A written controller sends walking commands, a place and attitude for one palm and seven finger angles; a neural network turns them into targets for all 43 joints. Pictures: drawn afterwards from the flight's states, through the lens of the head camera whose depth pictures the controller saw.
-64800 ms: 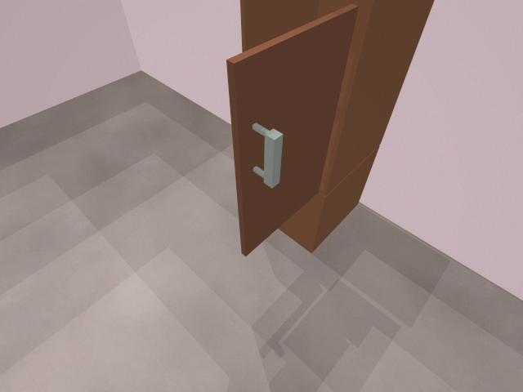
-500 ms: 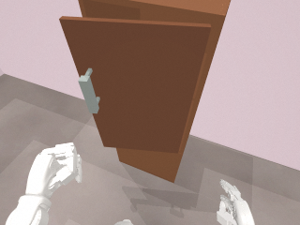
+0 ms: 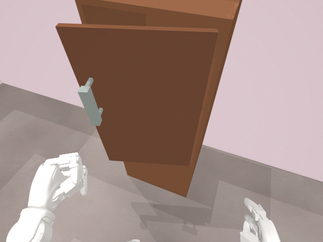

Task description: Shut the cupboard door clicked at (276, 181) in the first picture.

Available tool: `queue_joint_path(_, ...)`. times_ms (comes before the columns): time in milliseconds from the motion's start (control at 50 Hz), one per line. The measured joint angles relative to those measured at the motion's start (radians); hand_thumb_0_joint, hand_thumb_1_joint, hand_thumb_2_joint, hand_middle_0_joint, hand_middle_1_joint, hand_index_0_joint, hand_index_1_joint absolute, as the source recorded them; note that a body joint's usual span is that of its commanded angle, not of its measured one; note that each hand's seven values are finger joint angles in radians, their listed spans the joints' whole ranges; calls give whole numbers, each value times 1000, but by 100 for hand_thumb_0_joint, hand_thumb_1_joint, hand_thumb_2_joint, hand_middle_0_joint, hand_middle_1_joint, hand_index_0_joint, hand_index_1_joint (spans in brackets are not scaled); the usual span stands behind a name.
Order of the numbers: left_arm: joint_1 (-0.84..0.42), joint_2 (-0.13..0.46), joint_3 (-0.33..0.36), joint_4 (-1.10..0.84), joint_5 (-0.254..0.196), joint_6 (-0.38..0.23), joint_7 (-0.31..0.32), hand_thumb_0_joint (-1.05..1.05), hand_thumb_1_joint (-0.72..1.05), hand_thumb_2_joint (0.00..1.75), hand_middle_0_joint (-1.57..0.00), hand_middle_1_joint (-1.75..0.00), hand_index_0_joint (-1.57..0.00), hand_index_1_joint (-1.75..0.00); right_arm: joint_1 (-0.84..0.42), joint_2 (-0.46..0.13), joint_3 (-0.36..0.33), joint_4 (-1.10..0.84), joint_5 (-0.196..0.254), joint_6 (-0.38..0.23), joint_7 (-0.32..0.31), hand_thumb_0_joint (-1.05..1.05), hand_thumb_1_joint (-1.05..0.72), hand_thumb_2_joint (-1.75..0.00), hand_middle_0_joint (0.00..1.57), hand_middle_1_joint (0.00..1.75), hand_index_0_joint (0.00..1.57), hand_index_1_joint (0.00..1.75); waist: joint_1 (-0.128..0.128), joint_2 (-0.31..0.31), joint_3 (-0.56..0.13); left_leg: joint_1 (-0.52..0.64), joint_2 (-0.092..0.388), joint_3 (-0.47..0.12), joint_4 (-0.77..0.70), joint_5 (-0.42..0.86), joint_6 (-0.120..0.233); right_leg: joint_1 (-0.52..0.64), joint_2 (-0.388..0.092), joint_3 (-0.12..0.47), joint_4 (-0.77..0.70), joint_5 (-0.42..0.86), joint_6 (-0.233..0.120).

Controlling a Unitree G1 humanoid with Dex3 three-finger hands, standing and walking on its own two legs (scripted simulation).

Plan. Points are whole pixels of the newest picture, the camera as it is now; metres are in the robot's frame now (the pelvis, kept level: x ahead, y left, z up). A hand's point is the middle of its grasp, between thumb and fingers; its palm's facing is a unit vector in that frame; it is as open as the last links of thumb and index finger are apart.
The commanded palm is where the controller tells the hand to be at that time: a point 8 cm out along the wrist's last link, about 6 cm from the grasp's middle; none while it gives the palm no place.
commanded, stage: bring the fist close to the handle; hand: left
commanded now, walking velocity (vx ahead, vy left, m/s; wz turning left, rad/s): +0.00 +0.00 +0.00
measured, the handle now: (93, 102) +0.46 +0.23 +0.09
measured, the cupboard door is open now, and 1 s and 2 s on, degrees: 17 17 14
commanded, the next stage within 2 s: push the door shut along its arc in 1.46 s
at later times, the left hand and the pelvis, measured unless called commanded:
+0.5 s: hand (84, 157) +0.28 +0.20 +0.09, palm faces -0.01 -1.00 -0.03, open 3.1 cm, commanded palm +0.26 +0.24 +0.09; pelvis +0.00 -0.01 +0.00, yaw -1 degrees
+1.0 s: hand (93, 134) +0.34 +0.19 +0.10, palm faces -0.01 -1.00 -0.02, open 3.1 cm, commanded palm +0.32 +0.24 +0.09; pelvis -0.01 +0.00 +0.01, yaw -1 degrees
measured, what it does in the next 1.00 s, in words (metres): stands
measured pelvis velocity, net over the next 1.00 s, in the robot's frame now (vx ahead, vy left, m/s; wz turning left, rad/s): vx -0.01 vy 0.00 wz -0.02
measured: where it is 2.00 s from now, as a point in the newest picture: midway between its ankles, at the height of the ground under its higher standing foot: outside the picture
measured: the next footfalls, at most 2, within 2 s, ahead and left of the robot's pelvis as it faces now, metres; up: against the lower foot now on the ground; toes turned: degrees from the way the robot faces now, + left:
none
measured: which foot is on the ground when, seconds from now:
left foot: down 0.00-1.00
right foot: down 0.00-1.00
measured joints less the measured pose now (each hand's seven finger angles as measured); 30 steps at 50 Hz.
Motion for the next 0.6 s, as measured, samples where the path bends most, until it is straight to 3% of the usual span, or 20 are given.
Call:
queue_joint_path(140, -11, 1, 5, 14, -4, -5, -7, 1, 90, 90, -130, -150, -130, -150, -6, 5, 5, 2, -2, 1, -3, 2, -91, -90, 20, 30, 20, 30, 3, 5, -4, -2, 2, -4, 1, 1, -5, -2, 2, -3, 5, -2, -4)
queue_joint_path(400, -233, 30, 51, 219, -13, 15, -45, 1, 90, 90, -130, -150, -130, -150, -17, -5, 6, 40, 3, 12, -20, 1, -91, -90, 20, 30, 20, 30, -2, 1, 5, -4, 5, -2, -13, 16, -9, -10, 6, -1, -2, 9, -9)
queue_joint_path(600, -322, 22, 53, 303, -2, 6, -33, 1, 90, 90, -130, -150, -130, -150, 1, -15, -7, 49, 5, 24, -13, 1, -91, -90, 20, 30, 20, 30, -10, -3, 6, 9, 2, 13, -39, 25, -3, -5, 3, 14, -21, 22, -3)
